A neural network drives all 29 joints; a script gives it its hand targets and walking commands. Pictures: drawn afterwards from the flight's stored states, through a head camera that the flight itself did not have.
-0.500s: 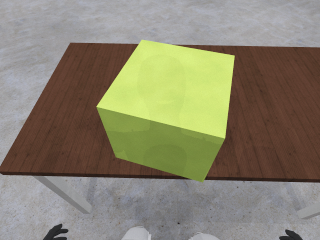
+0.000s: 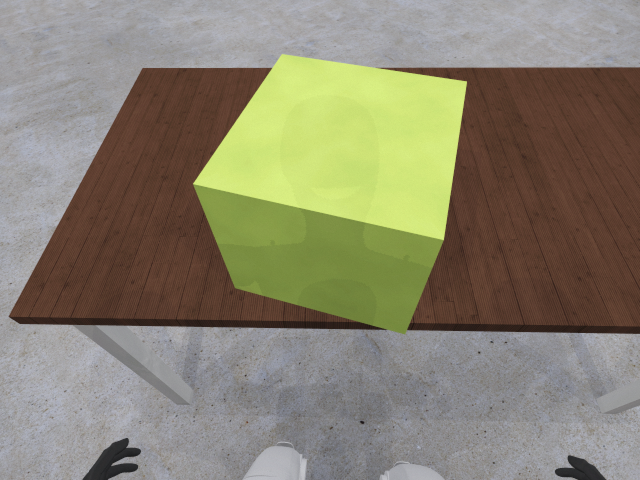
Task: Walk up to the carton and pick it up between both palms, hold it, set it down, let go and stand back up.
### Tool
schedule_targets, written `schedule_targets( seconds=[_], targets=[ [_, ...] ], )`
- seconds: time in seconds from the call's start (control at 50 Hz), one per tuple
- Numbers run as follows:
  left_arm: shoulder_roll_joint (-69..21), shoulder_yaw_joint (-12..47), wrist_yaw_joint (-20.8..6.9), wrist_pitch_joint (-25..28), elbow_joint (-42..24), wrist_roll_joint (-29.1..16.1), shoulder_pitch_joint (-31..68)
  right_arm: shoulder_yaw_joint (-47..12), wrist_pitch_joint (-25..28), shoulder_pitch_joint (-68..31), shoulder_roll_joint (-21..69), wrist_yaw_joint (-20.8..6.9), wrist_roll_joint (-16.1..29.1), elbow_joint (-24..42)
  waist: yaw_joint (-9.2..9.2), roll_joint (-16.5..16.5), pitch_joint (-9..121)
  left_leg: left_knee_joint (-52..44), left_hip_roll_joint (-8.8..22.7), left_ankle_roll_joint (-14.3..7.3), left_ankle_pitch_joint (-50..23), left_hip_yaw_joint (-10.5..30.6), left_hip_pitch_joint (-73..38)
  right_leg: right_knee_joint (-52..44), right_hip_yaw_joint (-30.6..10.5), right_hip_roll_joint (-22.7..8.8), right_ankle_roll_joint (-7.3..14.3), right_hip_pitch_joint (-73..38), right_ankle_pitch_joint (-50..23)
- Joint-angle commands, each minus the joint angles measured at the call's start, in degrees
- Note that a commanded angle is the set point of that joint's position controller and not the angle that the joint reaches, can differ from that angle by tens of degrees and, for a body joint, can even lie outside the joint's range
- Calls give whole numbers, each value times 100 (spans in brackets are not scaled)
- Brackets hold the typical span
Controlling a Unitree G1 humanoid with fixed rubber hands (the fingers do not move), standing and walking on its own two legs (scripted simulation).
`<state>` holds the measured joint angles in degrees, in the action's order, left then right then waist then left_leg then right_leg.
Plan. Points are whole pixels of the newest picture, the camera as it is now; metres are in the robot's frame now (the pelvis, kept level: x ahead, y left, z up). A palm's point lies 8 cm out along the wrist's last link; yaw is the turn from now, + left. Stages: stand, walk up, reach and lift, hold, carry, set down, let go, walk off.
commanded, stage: walk up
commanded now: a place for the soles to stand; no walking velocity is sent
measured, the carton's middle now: (342, 192) +0.49 +0.01 +0.05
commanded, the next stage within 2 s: reach and lift in 0.92 s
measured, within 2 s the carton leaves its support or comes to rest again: neither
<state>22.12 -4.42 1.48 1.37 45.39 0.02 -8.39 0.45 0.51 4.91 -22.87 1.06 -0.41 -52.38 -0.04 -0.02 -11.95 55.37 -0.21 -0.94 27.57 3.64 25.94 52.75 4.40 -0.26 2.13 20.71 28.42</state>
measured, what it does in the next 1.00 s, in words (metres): stands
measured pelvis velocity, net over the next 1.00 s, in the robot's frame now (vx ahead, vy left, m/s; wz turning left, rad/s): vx -0.02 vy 0.01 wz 0.00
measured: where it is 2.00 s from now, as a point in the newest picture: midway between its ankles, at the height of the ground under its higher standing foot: outside the picture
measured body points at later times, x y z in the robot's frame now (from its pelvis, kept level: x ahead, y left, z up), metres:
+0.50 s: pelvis -0.02 +0.01 +0.00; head +0.00 +0.01 +0.45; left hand +0.12 +0.33 -0.10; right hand +0.12 -0.30 -0.10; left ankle +0.04 +0.13 -0.69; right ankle +0.00 -0.10 -0.69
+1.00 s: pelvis -0.02 +0.01 +0.00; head +0.00 +0.02 +0.45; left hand +0.11 +0.33 -0.10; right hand +0.12 -0.30 -0.10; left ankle +0.04 +0.13 -0.69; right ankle +0.00 -0.10 -0.69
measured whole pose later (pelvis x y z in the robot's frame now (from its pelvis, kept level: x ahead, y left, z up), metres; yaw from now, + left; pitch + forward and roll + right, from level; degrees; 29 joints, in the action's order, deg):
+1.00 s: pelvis -0.02 +0.01 +0.00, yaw +0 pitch -5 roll -1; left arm 22.1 -4.4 1.6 -1.7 46.9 0.0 -7.7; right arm 1.0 4.4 4.0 -22.5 -0.5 -2.6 -55.4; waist 0.0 -0.3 -7.4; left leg 53.4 -0.7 0.2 23.4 3.2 25.0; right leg 52.3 4.1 -1.1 1.1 20.7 26.6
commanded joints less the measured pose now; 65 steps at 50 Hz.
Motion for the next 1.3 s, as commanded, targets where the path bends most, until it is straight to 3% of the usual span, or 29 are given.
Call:
schedule_targets(
  seconds=[0.0, 0.04, 0.06, 0.1, 0.12, 0.16, 0.18, 0.22, 0.24, 0.3, 0.32, 0.38, 0.42, 0.46, 0.5, 0.54, 0.64, 0.68, 0.7, 0.72, 0.8, 0.84, 0.86, 0.9, 0.92, 0.98, 1.04, 1.14, 1.28],
  targets=[
    [1710, -327, 86, 260, 80, 114, 382, 644, 120, 231, -1360, -51, -9, 313, 196, 341, 1289, -588, 240, -225, -818, -49, -727, -1768, -2208, -1828, 1041, 190, -2856],
    [1604, -325, 40, 180, 77, -34, 483, 657, 146, 505, -1656, -63, 11, 148, 229, -425, 1708, -1714, 533, -417, -2550, 682, -1218, -693, -934, -1042, 407, -61, -2601],
    [1280, -268, 53, 142, -77, -98, 471, 550, 204, 181, -1576, -73, -80, 319, 177, -1055, 1749, -2280, 979, -942, -2335, 1905, -906, -67, -718, -327, 95, 17, -1829],
    [1228, -300, 52, 115, 52, -47, 205, 541, 181, -402, -1685, -58, -62, 475, -52, -906, 1522, -2974, 1419, -1386, -898, 2880, 18, -108, -591, 88, 100, -426, 101],
    [1178, -277, 29, 144, 221, -22, 51, 561, 133, -720, -1550, -39, -54, 470, -280, -613, 1157, -2920, 1262, -1147, -233, 2366, 818, -436, -552, -23, 177, -908, 82],
    [1334, -319, -5, 215, 225, 56, -327, 424, 72, -988, -1321, -50, -26, 518, -456, -565, 1096, -1862, 502, -518, -570, 1352, 1057, -1951, -1610, -650, 389, -948, 106],
    [1622, -356, 3, 302, 280, 123, -523, 453, 55, -660, -1164, -36, 22, 472, -365, 410, 1331, -551, 79, -275, -457, 628, 836, -2811, -2788, -1534, 749, -830, 331],
    [2011, -394, 26, 343, 166, 156, 29, 548, 36, -321, -1334, -14, -85, 369, -177, 462, 1077, 310, 14, -119, 628, 249, 373, -3027, -3377, -2367, 1348, -89, -668],
    [1832, -357, 14, 355, 92, 142, 393, 563, 37, -12, -1381, -54, -50, 221, 62, 385, 942, 231, 164, -130, 306, 73, -44, -2857, -2893, -2142, 1274, 184, -593],
    [1823, -379, 16, 313, 33, 98, 330, 609, 153, 109, -1361, -144, -69, 154, 113, -57, 1222, -1015, 205, -267, -910, 165, -840, -1851, -1972, -1671, 752, 472, -1120],
    [1670, -278, 11, 288, 25, 60, 314, 568, 198, 229, -1479, -144, -103, 119, 208, -208, 1207, -1561, 353, -363, -1795, 526, -884, -1437, -1491, -1208, 511, 475, -1562],
    [1175, -247, 10, 187, 41, -47, 245, 508, 238, -373, -1619, -98, -96, 276, -87, -802, 1425, -2645, 1130, -1112, -1594, 2350, -274, -233, -611, -72, 34, -147, -750],
    [1238, -212, -5, 223, 142, -4, 35, 408, 214, -601, -1485, -73, -47, 335, -178, -745, 1395, -2508, 1081, -1063, -1050, 2062, 158, -799, -789, -144, 101, -546, -629],
    [1341, -232, -1, 259, 298, 54, -86, 371, 119, -883, -1196, -56, -53, 423, -365, -377, 1184, -1901, 464, -553, -1036, 1388, 759, -1903, -1436, -666, 339, -925, -378],
    [1791, -312, -5, 356, 281, 111, -14, 434, 104, -513, -1243, -42, 55, 272, -149, 176, 1226, -864, 134, -162, -1302, 432, 280, -2353, -2250, -1411, 718, -552, -970],
    [1802, -334, 16, 325, 185, 84, 217, 471, 117, -150, -1284, -59, 39, 205, -50, 184, 1339, -668, 152, -193, -1077, 66, -441, -2231, -2166, -1763, 895, -68, -1237],
    [1521, -273, 18, 189, 174, -12, 227, 505, 170, -140, -1447, -96, -50, 220, -31, -432, 1565, -2009, 616, -638, -1933, 1196, -490, -1034, -882, -595, 120, -285, -1420],
    [1279, -226, -1, 132, 158, -16, 282, 427, 218, -253, -1332, -65, -47, 219, -68, -454, 1335, -2280, 937, -895, -1611, 1789, -69, -672, -774, -319, 113, -372, -941],
    [1256, -265, -1, 134, 151, -11, 248, 444, 201, -336, -1430, -74, -79, 338, -55, -1024, 1389, -2531, 975, -997, -1445, 2071, 32, -515, -681, -128, 74, -407, -877],
    [1209, -238, -10, 145, 107, 11, 78, 448, 186, -555, -1413, -43, -115, 398, -181, -812, 1287, -2566, 967, -1038, -986, 2112, 357, -754, -801, -106, 114, -625, -675],
    [1689, -296, 3, 301, 324, 170, -128, 446, 87, -455, -1173, -41, -20, 236, -249, 243, 962, -908, 79, -145, -1104, 486, 397, -2628, -2418, -1442, 656, -397, -323],
    [1799, -292, 14, 345, 184, 139, 134, 508, 85, -87, -1354, -25, -10, 144, -29, 198, 1422, -293, 139, -177, -412, 24, -168, -2551, -2690, -2097, 1168, -338, -1485],
    [1651, -247, 26, 342, 110, 113, 326, 478, 108, 59, -1295, -58, -55, 158, 114, 391, 1336, -506, 198, -226, -446, -92, -445, -2240, -2192, -1790, 1085, 77, -1919],
    [1548, -242, 36, 282, 163, 99, 460, 521, 182, 50, -1346, -81, -64, 267, 123, -273, 1233, -1547, 380, -353, -1757, 322, -891, -1653, -1553, -1302, 512, 336, -1810],
    [888, -39, 123, -1005, -1055, 225, 2373, 1011, 1352, -1751, -309, -202, -722, -538, 244, 296, 1434, -1410, 281, 285, -602, -470, 72, -954, 92, -20, 149, 1066, -457],
    [758, -122, 241, -1705, -1835, 66, 1695, 1153, 1644, -1153, -642, -411, -582, -530, 358, 365, 1203, -1627, 479, 169, -123, -470, 47, -844, 102, 16, 154, 709, -377],
    [752, -227, 137, -1922, -2224, 84, 1503, 1285, 1778, -864, -576, -329, -597, -242, 298, 578, 1445, -1521, 288, 229, -858, -560, -829, -1438, 30, -54, 86, 667, -707],
    [783, -404, 2, -1917, -2565, 85, 776, 1014, 1776, -226, -378, -72, -279, 100, 176, 486, 1807, -1652, 92, 173, -1926, -648, -1026, -1647, -170, -65, -157, -455, -2424],
    [830, -378, -58, -1790, -3100, -5, 481, 911, 1906, -98, -258, 26, 16, 813, 82, 274, 2192, -2123, 92, 282, -2257, -580, -1589, -1949, -152, 24, -185, -917, -2622]
  ],
)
